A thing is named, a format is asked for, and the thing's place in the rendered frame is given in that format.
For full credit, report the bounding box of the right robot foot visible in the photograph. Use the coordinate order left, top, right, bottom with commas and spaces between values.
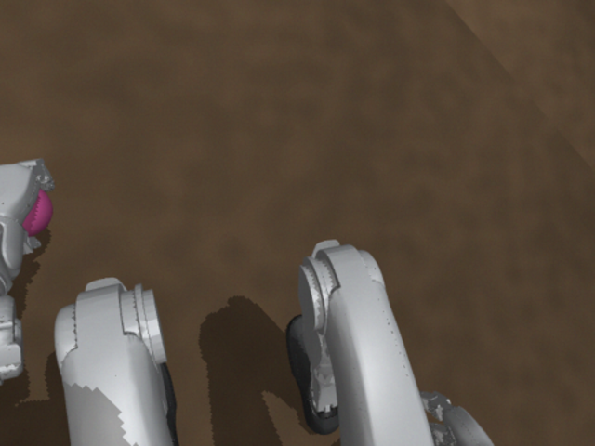
286, 314, 339, 435

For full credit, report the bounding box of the left robot arm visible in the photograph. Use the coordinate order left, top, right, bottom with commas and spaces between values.
0, 216, 24, 386

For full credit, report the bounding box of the left robot foot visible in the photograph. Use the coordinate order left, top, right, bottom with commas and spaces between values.
160, 362, 179, 446

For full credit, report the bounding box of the left robot hand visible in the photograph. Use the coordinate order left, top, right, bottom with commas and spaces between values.
0, 158, 55, 255

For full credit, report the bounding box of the right robot hand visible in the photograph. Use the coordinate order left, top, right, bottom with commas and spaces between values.
419, 391, 495, 446

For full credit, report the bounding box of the ball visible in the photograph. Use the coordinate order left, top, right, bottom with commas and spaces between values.
22, 189, 53, 237

